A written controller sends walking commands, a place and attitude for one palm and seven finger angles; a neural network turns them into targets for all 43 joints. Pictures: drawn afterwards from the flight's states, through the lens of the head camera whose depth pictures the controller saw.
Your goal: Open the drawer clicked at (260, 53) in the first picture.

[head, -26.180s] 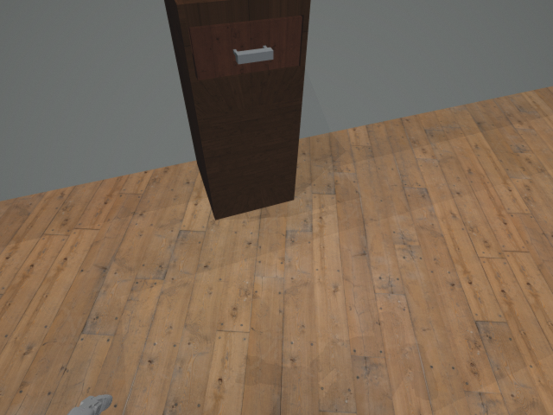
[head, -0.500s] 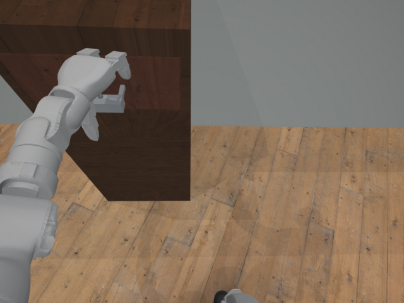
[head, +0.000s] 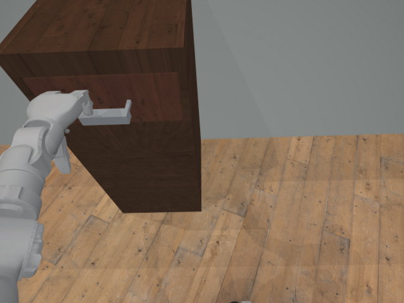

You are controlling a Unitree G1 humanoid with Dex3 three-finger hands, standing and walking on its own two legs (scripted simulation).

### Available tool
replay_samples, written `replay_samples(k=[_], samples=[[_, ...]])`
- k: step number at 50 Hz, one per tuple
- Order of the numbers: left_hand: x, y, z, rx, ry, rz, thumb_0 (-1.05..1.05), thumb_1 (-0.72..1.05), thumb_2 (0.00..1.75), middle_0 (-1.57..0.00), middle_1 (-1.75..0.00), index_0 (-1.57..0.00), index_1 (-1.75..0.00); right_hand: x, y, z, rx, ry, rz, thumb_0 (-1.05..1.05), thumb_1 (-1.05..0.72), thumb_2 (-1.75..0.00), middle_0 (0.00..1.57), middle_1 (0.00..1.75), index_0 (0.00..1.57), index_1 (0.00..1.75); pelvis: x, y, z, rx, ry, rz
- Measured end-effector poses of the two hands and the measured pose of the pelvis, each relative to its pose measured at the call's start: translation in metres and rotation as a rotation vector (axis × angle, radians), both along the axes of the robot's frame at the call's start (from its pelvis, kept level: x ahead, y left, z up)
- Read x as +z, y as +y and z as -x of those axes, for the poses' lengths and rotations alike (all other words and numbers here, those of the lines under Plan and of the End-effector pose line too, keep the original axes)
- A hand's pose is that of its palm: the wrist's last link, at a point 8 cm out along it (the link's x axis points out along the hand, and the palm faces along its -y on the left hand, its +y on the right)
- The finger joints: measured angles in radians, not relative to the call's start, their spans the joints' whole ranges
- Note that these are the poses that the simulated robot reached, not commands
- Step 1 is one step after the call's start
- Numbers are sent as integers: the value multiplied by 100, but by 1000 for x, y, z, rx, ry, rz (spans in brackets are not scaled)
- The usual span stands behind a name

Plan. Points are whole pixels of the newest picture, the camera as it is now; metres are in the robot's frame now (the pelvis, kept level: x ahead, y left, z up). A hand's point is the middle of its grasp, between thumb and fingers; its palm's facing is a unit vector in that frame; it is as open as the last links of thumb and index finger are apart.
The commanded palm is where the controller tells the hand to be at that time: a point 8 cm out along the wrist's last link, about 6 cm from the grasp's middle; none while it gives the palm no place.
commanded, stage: re-aim the fingers above the handle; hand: left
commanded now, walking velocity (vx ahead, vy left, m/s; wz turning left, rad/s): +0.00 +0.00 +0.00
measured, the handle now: (107, 110) +0.55 +0.25 +0.03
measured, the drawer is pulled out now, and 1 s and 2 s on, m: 0.00 0.00 0.00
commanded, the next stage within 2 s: lower the fingers behind the handle in 0.78 s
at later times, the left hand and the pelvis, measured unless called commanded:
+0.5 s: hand (81, 100) +0.50 +0.26 +0.12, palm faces -0.11 +0.03 -0.99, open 13.5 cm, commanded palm +0.46 +0.27 +0.14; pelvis +0.02 +0.01 +0.00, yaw -1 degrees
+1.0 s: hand (91, 115) +0.48 +0.25 +0.08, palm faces -0.14 +0.00 -0.99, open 13.9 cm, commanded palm +0.46 +0.26 +0.13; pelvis +0.01 +0.02 -0.01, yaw +1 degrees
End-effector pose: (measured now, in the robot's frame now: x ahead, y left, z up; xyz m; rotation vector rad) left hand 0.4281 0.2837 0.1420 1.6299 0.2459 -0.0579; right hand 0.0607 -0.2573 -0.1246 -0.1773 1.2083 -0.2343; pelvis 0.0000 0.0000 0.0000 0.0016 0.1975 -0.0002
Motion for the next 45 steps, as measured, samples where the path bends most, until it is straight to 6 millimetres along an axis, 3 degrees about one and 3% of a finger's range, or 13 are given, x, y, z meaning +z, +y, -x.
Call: replay_samples(k=[5, 10, 13, 16, 19, 24, 29, 32, 36, 40, 43, 45], samples=[[-23, -29, 14, -212, -26, 94, 0, -49, 30, -32, -120, -32, -121, 13, -26, -14, 71, 1, 115, 1, -91, -89, 21, 30, 20, 30, -3, -1, 3, 50, -1, 7], [-10, -55, -6, -327, -237, 115, 0, -49, 30, -33, -120, -32, -120, 18, -38, -24, 77, -30, 162, 1, -91, -90, 20, 29, 20, 30, -10, 1, 2, 48, 37, 10], [8, -48, -30, -239, -356, 83, 0, -49, 30, -33, -120, -32, -120, 13, -34, -24, 54, -37, 141, 1, -91, -90, 20, 29, 20, 30, -12, 3, -1, 29, 60, 8], [23, -26, -54, -67, -369, 23, 0, -49, 30, -32, -120, -32, -121, 5, -23, -19, 23, -15, 94, 1, -91, -90, 20, 29, 20, 30, -11, 5, -5, 9, 74, 7], [34, -27, -60, -24, -317, 34, 0, -49, 30, -37, -124, -39, -131, -4, -8, -10, 5, 36, 31, 1, -91, -90, 20, 29, 20, 30, -7, 7, -11, -3, 71, 7], [36, -26, -57, 17, -131, 24, 0, -49, 30, -36, -124, -35, -131, -8, 13, -2, -40, 57, -40, 1, -91, -90, 20, 29, 20, 30, -1, 8, -19, -19, 41, 6], [-7, -28, -33, -79, 30, 74, 0, -49, 30, -33, -122, -32, -126, -1, 15, -4, -42, 29, -27, 1, -91, -89, 21, 30, 20, 30, -1, 8, -18, -23, 19, 6], [-26, -32, -14, -184, 2, 117, 0, -49, 30, -32, -121, -32, -123, 3, 7, -7, -19, 26, 16, 1, -91, -89, 21, 30, 20, 30, -2, 8, -16, -15, 19, 7], [-16, -21, -4, -238, -181, 114, 0, -49, 30, -31, -120, -32, -122, 4, -5, -13, 28, 34, 69, 1, -91, -89, 21, 30, 20, 30, -7, 9, -10, 14, 37, 11], [10, 4, -12, -129, -342, 52, 0, -49, 30, -31, -120, -32, -121, 1, -12, -18, 59, 38, 80, 1, -91, -90, 20, 30, 20, 30, -11, 10, -7, 34, 60, 16], [19, 15, -23, 2, -324, 10, 0, -49, 30, -31, -120, -32, -121, -1, -11, -19, 57, 36, 61, 1, -91, -90, 20, 29, 20, 30, -11, 13, -7, 41, 65, 20], [18, 11, -30, 47, -247, -11, 0, -49, 30, -31, -120, -31, -120, -1, -9, -18, 48, 38, 46, 1, -91, -90, 20, 29, 20, 30, -9, 14, -8, 41, 61, 21]])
